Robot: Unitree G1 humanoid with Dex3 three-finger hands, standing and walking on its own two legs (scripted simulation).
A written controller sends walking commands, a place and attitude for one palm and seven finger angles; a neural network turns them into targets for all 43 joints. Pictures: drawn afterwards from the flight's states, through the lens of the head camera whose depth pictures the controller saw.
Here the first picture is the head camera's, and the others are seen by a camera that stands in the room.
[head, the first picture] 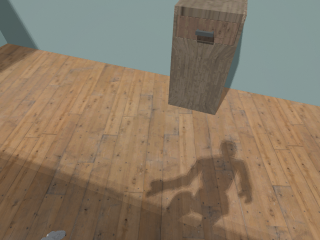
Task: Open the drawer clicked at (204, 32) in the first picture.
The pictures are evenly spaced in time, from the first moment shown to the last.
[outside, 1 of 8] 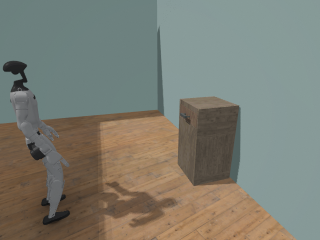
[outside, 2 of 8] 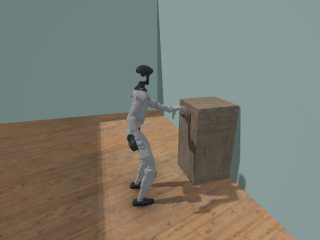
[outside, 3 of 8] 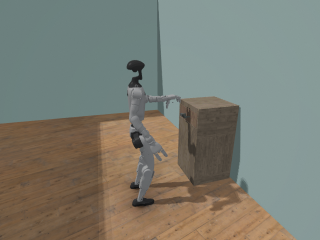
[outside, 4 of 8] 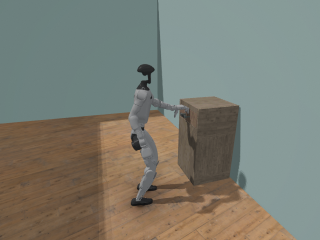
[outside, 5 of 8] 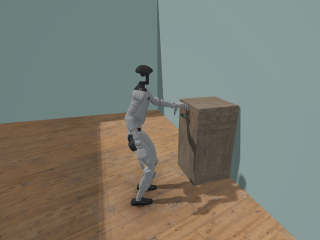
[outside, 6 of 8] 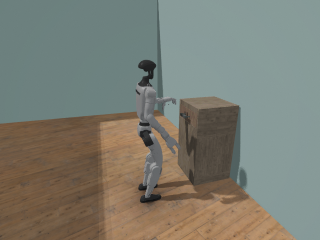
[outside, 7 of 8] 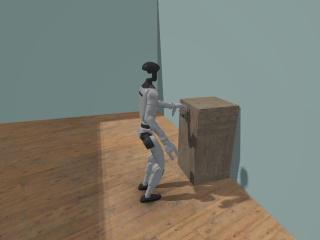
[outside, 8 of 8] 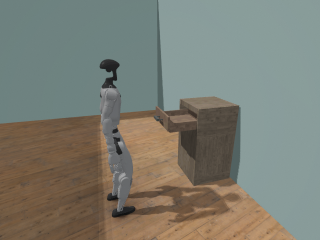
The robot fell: no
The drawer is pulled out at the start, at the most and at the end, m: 0.00 0.30 0.29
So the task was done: yes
